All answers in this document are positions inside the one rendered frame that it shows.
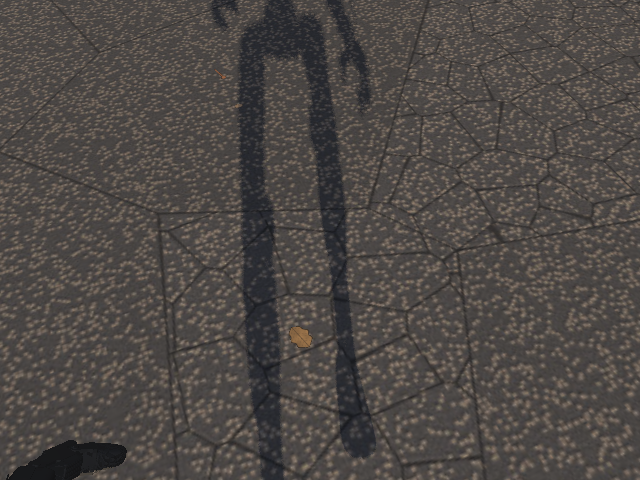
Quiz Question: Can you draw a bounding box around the left robot hand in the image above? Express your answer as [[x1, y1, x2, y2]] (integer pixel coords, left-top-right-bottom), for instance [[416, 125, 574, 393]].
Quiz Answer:
[[6, 440, 127, 480]]

